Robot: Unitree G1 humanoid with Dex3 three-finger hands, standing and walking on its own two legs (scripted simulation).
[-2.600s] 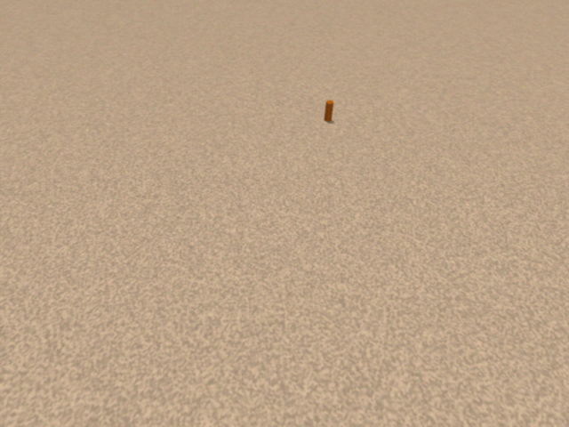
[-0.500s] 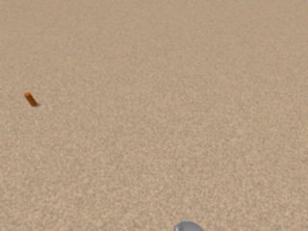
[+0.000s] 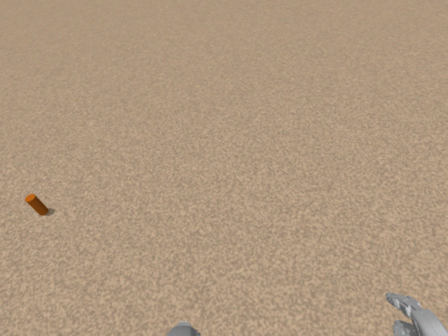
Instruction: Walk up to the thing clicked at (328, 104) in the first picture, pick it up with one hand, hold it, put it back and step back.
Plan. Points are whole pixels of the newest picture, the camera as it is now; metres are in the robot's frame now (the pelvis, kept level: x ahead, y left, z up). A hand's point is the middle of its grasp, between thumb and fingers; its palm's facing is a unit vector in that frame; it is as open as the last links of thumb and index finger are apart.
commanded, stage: walk up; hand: left
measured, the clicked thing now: (37, 205) +0.86 +1.07 -0.67
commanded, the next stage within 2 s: none
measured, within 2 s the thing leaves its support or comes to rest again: neither
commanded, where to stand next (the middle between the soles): +0.42 +1.15 m, yaw -41 degrees
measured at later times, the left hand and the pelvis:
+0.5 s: hand (12, 268) +0.29 +0.49 -0.09, palm faces -0.13 -0.77 -0.63, open 7.3 cm; pelvis +0.14 +0.19 +0.00, yaw -10 degrees
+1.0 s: hand out of the picture +0.41 +0.66 -0.12, palm faces -0.35 -0.74 -0.57, open 7.4 cm; pelvis +0.23 +0.40 -0.01, yaw -20 degrees
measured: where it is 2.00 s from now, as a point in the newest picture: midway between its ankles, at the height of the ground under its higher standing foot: (43, 319)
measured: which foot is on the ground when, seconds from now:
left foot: up 0.00-0.02, down 0.04-0.38, up 0.40-0.68, down 0.70-0.98, up 1.00-1.00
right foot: down 0.00-0.04, up 0.06-0.36, down 0.38-0.70, up 0.72-0.96, down 0.98-1.00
